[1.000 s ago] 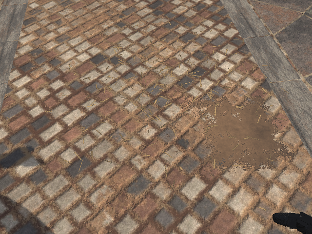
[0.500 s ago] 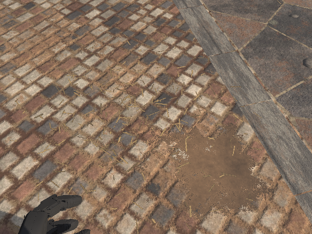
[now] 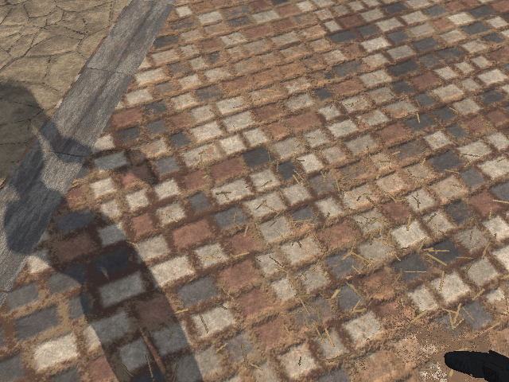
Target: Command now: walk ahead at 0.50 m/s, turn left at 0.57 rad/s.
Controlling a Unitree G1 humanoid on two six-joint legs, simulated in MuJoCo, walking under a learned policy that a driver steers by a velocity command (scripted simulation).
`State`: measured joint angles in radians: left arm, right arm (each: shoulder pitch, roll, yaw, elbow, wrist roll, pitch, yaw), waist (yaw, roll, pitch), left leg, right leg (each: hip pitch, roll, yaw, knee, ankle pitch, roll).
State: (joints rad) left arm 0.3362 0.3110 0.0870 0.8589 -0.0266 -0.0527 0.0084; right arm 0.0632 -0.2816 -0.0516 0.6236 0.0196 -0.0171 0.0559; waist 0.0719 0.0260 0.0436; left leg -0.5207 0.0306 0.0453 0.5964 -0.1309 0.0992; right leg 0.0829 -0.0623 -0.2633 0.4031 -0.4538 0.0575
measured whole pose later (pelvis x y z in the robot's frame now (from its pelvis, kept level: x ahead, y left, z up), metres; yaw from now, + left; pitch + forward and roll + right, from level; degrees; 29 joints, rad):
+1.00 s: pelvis +0.30 +0.04 +0.02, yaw -13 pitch +1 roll -1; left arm 0.17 0.35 0.10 0.67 -0.01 0.05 0.02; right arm 0.21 -0.28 -0.06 0.73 -0.02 0.00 -0.04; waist -0.01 -0.04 0.03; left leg -0.28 0.01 -0.02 0.48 -0.23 0.01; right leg -0.55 0.11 0.13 1.01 -0.42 0.04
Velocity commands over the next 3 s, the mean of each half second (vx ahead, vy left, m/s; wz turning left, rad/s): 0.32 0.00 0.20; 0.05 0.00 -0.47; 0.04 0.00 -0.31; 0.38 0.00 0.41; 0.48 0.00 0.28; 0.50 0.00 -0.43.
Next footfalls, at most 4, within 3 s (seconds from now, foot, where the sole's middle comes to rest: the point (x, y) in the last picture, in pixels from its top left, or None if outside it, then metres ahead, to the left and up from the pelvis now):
0.46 right None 0.41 -0.08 -0.76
0.88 left None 0.38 0.14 -0.76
1.28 right None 0.29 -0.11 -0.75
1.82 left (235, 349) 0.52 0.11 -0.76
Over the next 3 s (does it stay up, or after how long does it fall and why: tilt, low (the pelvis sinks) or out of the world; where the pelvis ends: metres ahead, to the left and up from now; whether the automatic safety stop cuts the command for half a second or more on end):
stays up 1.06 0.05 0.03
